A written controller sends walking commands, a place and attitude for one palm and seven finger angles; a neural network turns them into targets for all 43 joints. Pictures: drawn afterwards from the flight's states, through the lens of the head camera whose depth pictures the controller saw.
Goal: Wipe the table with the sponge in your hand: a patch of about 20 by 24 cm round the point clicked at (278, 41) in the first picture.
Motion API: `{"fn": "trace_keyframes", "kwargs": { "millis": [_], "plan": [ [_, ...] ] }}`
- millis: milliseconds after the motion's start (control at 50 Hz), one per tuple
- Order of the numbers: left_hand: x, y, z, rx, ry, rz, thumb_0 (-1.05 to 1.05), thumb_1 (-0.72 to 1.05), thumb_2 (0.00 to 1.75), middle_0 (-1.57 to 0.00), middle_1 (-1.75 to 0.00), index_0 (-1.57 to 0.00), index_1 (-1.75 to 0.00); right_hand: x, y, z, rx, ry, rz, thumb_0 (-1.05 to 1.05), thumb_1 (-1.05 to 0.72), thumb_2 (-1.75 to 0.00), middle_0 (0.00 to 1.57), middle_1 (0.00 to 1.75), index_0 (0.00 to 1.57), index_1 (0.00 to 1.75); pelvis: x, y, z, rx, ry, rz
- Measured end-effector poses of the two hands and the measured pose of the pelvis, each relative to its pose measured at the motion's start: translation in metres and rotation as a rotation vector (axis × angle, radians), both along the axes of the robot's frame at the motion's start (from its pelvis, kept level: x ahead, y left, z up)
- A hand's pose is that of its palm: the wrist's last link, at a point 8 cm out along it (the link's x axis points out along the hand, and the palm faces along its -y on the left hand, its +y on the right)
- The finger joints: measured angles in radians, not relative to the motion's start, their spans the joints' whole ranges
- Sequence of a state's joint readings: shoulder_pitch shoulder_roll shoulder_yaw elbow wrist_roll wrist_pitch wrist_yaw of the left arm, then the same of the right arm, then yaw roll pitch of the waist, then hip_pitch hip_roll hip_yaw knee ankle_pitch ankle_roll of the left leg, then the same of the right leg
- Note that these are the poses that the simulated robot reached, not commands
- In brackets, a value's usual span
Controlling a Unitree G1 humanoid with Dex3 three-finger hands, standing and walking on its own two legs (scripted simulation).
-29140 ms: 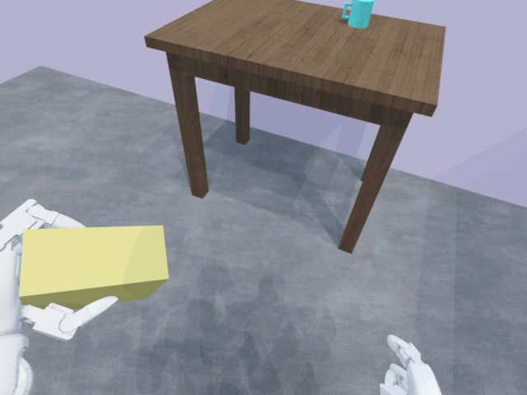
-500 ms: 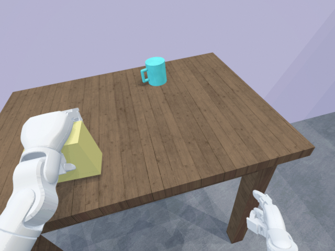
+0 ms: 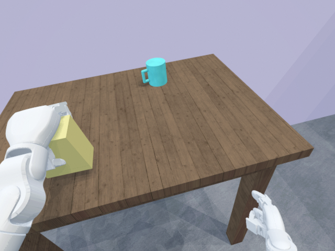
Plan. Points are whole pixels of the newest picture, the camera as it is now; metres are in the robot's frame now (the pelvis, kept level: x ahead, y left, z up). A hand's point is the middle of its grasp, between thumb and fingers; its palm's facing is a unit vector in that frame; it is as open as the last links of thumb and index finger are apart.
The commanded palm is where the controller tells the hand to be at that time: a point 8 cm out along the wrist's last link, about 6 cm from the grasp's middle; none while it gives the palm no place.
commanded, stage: move the sponge above the wiping area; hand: left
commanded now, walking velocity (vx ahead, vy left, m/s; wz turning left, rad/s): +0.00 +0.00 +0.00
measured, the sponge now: (63, 153) +0.26 +0.31 +0.13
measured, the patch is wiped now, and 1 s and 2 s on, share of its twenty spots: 0.00 0.00 0.00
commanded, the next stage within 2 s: lower the sponge onto the table in 1.38 s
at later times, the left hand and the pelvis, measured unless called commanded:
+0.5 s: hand (53, 127) +0.27 +0.30 +0.20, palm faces +0.28 -0.06 -0.96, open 10.4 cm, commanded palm +0.21 +0.28 +0.24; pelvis +0.01 +0.01 +0.00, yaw +0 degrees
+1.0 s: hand (56, 139) +0.25 +0.30 +0.18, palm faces +0.20 -0.09 -0.97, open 10.4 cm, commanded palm +0.20 +0.28 +0.24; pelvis +0.00 +0.01 +0.00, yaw +0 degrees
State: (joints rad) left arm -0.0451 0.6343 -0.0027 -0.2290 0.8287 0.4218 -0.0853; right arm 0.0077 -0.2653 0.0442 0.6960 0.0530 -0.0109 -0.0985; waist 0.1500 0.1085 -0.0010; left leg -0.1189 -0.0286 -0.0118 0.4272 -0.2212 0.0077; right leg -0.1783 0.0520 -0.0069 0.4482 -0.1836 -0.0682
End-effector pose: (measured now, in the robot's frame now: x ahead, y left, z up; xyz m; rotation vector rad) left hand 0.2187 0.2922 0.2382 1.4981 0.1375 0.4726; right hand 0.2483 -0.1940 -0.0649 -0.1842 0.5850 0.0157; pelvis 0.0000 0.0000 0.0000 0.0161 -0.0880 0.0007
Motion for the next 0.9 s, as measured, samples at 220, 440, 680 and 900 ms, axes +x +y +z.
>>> {"fn": "trace_keyframes", "kwargs": {
  "millis": [220,440,680,900],
  "plan": [
    [0.005,-0.015,-0.028,-0.111,0.112,-0.023,-0.01,-0.52,1.03,-0.7,-1.31,-0.72,-1.31,-0.002,0.003,-0.001,0.025,-0.006,-0.018,0.02,-0.9,-0.9,0.2,0.3,0.18,0.29,0.0,0.009,0.0,0.002,0.023,0.002],
    [0.016,-0.005,0.005,-0.027,-0.039,-0.014,-0.01,-0.52,1.03,-0.7,-1.31,-0.72,-1.3,-0.001,0.003,0.001,0.009,0.009,-0.013,0.02,-0.9,-0.9,0.2,0.3,0.18,0.3,0.005,0.009,0.002,0.001,0.01,-0.007],
    [-0.003,-0.023,-0.034,-0.146,0.11,-0.053,-0.01,-0.52,1.03,-0.7,-1.31,-0.71,-1.31,0.0,0.002,0.0,0.017,0.009,-0.015,0.02,-0.9,-0.9,0.2,0.3,0.19,0.3,0.007,0.012,0.001,0.001,0.023,-0.007],
    [-0.002,0.003,0.011,-0.044,-0.058,0.045,-0.01,-0.52,1.03,-0.7,-1.31,-0.72,-1.31,-0.001,0.003,0.001,0.019,0.014,-0.009,0.02,-0.9,-0.9,0.2,0.3,0.17,0.29,0.0,0.006,0.001,0.0,0.001,0.0]
  ]
}}
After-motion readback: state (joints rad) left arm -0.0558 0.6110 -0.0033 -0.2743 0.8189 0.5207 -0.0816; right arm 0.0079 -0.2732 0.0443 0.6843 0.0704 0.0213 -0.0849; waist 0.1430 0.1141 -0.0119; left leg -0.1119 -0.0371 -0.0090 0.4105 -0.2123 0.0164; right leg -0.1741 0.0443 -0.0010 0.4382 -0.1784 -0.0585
